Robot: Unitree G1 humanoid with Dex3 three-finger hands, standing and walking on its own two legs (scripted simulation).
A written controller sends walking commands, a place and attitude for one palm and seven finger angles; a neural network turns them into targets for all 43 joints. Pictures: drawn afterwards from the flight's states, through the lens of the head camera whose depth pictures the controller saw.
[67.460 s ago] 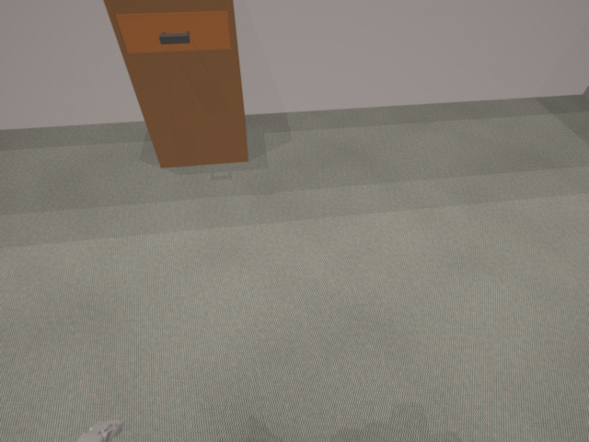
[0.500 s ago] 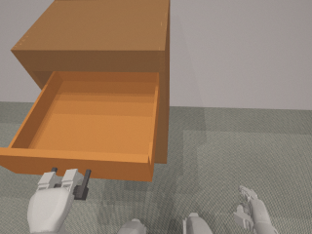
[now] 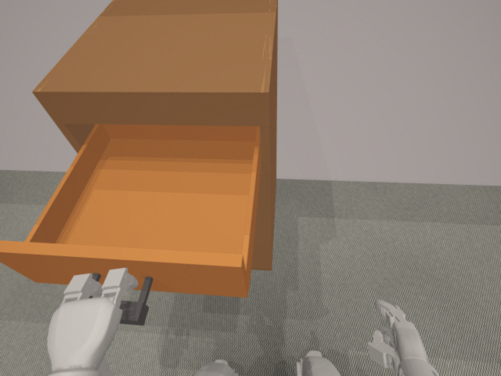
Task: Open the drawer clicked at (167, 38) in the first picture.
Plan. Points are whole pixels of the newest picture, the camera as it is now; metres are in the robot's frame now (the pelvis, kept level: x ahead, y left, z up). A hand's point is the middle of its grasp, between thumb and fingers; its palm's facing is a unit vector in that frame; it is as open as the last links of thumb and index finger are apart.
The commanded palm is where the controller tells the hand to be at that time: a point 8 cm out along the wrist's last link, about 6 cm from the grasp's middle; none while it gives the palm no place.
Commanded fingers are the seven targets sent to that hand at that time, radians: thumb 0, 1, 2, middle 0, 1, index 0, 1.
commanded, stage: lift the hand off the handle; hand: left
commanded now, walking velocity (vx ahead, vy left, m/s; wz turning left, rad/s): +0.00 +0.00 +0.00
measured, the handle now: (115, 296) +0.24 +0.25 -0.02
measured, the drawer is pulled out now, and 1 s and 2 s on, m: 0.30 0.30 0.30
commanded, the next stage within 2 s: none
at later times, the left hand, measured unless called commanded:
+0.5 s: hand (89, 320) +0.19 +0.25 +0.03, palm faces +0.02 -0.06 -1.00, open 13.8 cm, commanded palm +0.17 +0.25 +0.08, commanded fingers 0.00 -0.50 0.30 -0.30 -1.20 -0.30 -1.20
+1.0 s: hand (85, 305) +0.20 +0.25 +0.06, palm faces +0.05 -0.08 -1.00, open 13.8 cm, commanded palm +0.17 +0.24 +0.11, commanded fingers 0.00 -0.50 0.30 -0.30 -1.20 -0.30 -1.20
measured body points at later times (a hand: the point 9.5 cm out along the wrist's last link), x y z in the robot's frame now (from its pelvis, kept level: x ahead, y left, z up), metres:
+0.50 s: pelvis +0.01 +0.01 +0.02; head +0.05 -0.02 +0.47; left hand +0.18 +0.25 +0.08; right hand +0.22 -0.22 -0.08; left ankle -0.01 +0.14 -0.66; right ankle +0.06 -0.10 -0.66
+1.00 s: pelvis +0.02 +0.01 +0.04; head +0.05 -0.03 +0.48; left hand +0.19 +0.25 +0.12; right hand +0.23 -0.21 -0.07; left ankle -0.01 +0.14 -0.66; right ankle +0.06 -0.10 -0.66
